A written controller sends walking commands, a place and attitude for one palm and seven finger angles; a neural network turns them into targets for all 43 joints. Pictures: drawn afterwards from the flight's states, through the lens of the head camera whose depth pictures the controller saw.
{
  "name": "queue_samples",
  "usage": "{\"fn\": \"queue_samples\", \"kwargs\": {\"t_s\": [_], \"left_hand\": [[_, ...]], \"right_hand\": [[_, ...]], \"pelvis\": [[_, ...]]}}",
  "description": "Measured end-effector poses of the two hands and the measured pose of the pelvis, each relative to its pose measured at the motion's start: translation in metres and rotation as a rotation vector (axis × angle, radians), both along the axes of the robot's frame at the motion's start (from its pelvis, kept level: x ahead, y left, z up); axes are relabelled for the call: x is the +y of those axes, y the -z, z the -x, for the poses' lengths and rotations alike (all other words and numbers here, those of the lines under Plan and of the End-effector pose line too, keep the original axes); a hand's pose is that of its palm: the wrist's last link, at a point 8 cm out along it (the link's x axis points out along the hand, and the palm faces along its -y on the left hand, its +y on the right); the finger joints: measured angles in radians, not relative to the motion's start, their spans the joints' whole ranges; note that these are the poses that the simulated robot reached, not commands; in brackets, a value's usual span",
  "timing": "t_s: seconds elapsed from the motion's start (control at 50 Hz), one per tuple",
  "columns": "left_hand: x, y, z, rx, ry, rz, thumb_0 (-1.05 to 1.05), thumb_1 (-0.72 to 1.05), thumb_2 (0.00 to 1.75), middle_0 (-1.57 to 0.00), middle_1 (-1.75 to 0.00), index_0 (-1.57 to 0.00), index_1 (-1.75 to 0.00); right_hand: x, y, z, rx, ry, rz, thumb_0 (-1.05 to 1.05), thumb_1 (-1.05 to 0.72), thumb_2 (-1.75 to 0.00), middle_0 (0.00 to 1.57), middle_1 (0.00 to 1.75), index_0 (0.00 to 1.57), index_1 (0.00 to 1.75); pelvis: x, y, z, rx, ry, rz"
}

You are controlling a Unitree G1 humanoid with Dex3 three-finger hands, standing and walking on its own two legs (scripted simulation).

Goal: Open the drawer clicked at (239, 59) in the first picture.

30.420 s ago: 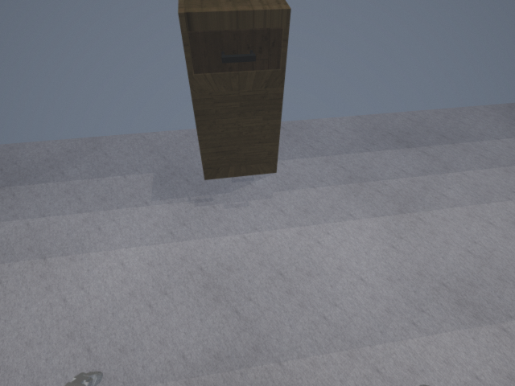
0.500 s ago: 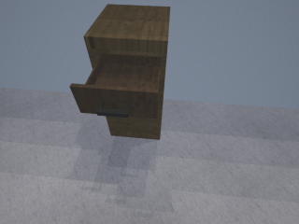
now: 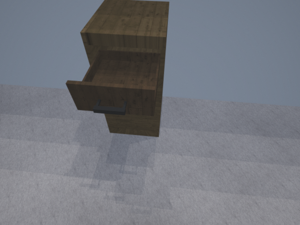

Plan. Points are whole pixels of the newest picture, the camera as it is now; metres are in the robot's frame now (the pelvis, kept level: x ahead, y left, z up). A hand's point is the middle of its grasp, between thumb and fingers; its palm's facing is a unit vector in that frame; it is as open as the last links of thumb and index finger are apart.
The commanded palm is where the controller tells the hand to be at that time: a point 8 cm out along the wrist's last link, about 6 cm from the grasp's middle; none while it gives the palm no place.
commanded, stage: look to check the result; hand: left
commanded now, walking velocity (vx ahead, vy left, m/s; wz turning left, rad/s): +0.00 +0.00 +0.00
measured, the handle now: (110, 106) +0.56 +0.20 -0.08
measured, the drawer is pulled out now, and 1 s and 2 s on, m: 0.29 0.29 0.29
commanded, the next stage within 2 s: stand and wait in 0.30 s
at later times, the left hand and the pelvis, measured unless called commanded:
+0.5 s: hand out of the picture +0.00 +0.15 -0.17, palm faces +0.04 -0.98 -0.20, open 7.4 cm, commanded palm none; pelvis +0.00 -0.02 +0.00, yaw +0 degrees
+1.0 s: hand out of the picture +0.01 +0.15 -0.17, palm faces +0.05 -0.98 -0.21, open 7.4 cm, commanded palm none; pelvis +0.01 -0.02 +0.00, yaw +0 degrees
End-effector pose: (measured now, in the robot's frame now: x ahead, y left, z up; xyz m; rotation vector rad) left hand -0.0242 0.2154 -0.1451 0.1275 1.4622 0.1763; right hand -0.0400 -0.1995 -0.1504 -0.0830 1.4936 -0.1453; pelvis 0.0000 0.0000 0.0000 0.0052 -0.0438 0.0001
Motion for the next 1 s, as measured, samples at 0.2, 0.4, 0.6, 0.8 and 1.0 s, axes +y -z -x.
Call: {"fn": "queue_samples", "kwargs": {"t_s": [0.2,0.4,0.6,0.8,1.0], "left_hand": [[-0.009,0.0,-0.004,-0.009,0.0,0.001,0.0,0.91,0.9,-0.2,-0.3,-0.2,-0.3],[-0.013,-0.001,-0.014,-0.034,0.005,-0.004,0.0,0.91,0.9,-0.2,-0.3,-0.2,-0.3],[-0.013,-0.003,-0.022,-0.05,0.007,-0.017,0.0,0.9,0.9,-0.2,-0.3,-0.2,-0.3],[-0.014,-0.004,-0.025,-0.048,0.008,-0.023,0.0,0.9,0.9,-0.2,-0.3,-0.2,-0.3],[-0.015,-0.003,-0.027,-0.045,0.005,-0.021,0.0,0.9,0.9,-0.2,-0.3,-0.2,-0.3]], "right_hand": [[-0.005,0.002,-0.008,-0.016,-0.003,-0.008,0.0,-0.91,-0.9,0.2,0.3,0.2,0.3],[-0.013,0.002,-0.015,-0.031,-0.004,-0.003,0.0,-0.91,-0.9,0.2,0.3,0.2,0.3],[-0.021,0.002,-0.017,-0.027,-0.007,0.002,0.0,-0.91,-0.9,0.2,0.3,0.2,0.3],[-0.027,0.001,-0.018,-0.021,-0.006,0.008,0.0,-0.91,-0.9,0.2,0.3,0.2,0.3],[-0.029,0.001,-0.021,-0.016,-0.009,0.011,0.0,-0.91,-0.9,0.2,0.3,0.2,0.3]], "pelvis": [[-0.007,0.0,0.0,0.001,0.0,-0.001],[-0.013,0.0,-0.002,0.002,0.001,0.0],[-0.018,0.0,-0.003,0.002,-0.001,-0.001],[-0.021,-0.001,-0.006,0.004,0.0,0.0],[-0.022,-0.001,-0.009,0.007,-0.001,0.001]]}}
